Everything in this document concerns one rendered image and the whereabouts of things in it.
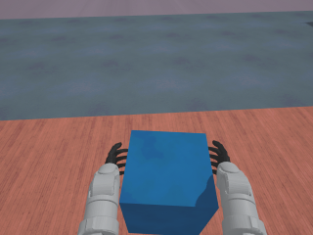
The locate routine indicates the robot right forearm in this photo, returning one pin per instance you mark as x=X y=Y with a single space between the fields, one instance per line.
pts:
x=240 y=215

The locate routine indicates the robot right hand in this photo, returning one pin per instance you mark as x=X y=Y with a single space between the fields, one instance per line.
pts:
x=222 y=155

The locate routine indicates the carton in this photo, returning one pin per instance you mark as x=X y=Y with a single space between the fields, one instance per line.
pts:
x=168 y=185

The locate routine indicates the robot left forearm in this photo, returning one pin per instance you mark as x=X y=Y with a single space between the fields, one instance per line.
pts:
x=100 y=217

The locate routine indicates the robot left hand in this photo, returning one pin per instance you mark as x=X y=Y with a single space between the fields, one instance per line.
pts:
x=112 y=156

